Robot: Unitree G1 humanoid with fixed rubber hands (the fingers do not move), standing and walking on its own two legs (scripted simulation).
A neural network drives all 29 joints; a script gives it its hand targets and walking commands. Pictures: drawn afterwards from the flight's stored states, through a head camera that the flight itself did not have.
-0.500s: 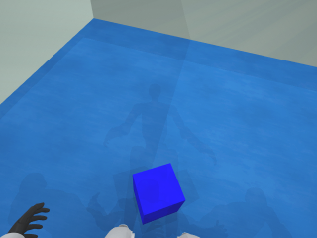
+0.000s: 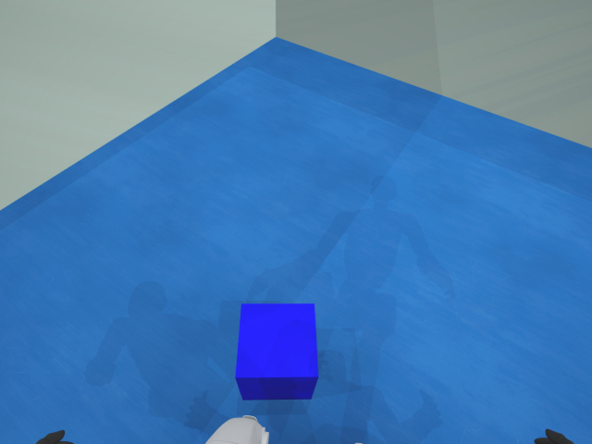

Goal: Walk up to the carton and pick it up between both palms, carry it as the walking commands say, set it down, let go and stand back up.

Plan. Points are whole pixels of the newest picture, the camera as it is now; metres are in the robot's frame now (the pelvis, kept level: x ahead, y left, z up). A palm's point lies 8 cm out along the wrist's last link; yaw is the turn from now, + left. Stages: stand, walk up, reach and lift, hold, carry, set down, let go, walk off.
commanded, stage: walk up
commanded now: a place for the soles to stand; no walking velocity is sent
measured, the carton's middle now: (277, 353) +0.43 +0.08 -0.61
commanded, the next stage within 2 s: reach and lift in 1.94 s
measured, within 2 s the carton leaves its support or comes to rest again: neither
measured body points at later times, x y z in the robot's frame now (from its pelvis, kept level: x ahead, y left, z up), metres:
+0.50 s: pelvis +0.00 -0.01 +0.02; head +0.03 -0.01 +0.47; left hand +0.00 +0.35 -0.06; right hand +0.21 -0.31 -0.07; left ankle +0.02 +0.14 -0.70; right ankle +0.02 -0.12 -0.70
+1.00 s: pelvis +0.02 +0.02 +0.04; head +0.03 +0.03 +0.49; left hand +0.09 +0.36 -0.07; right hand +0.22 -0.27 -0.06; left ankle +0.02 +0.14 -0.70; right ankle +0.02 -0.12 -0.70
